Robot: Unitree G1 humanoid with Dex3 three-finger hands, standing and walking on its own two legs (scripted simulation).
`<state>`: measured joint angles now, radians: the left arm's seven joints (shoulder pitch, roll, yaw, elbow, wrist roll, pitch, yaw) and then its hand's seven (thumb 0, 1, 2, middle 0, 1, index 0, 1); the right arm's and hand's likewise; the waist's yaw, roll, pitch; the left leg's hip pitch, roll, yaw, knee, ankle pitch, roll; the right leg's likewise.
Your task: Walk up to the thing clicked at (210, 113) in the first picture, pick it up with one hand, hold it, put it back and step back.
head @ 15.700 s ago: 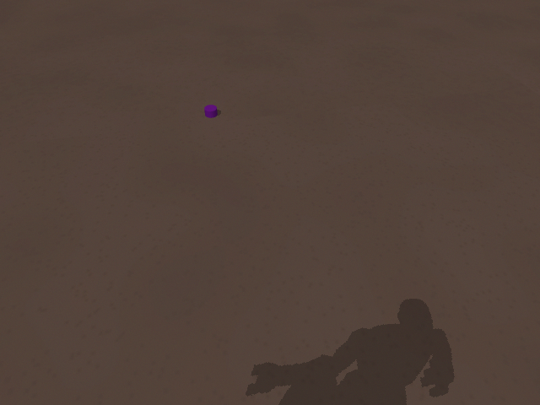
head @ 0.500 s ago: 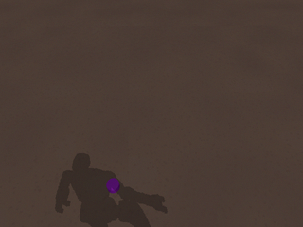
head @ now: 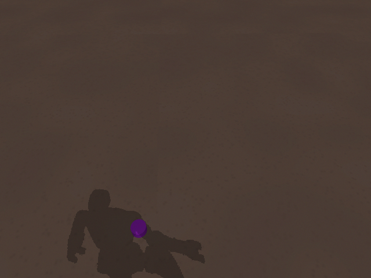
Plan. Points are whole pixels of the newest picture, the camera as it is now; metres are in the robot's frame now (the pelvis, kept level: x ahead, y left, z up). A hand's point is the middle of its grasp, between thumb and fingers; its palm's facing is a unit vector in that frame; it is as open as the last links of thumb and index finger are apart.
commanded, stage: stand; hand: left
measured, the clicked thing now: (138, 228) +0.53 +0.24 -0.76
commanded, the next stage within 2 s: walk up in 0.46 s
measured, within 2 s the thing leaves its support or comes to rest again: neither
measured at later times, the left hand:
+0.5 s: hand out of the picture +0.07 +0.26 -0.16, palm faces -0.02 -0.94 -0.34, open 7.3 cm
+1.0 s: hand out of the picture +0.13 +0.27 -0.17, palm faces -0.03 -0.92 -0.39, open 7.3 cm
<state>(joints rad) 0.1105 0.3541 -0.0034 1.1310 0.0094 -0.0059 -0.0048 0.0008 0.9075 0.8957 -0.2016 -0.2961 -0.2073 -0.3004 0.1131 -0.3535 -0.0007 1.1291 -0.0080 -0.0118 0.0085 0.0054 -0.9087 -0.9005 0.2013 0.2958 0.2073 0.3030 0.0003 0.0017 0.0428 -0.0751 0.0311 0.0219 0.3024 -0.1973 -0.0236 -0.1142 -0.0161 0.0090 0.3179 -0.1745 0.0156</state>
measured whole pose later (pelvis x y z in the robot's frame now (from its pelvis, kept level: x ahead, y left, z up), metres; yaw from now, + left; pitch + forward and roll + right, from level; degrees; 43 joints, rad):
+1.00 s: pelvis +0.09 -0.01 -0.02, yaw -1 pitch -3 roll -2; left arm 0.28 0.38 0.03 0.91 0.00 -0.02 0.01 0.00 0.90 0.90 -0.20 -0.30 -0.21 -0.30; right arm 0.19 -0.39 -0.06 0.92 -0.02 0.01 0.03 0.01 -0.91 -0.90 0.20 0.30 0.21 0.30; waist 0.03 0.04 0.16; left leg -0.36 0.03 -0.02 0.58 -0.15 0.03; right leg -0.09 0.01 -0.03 0.55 -0.41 0.00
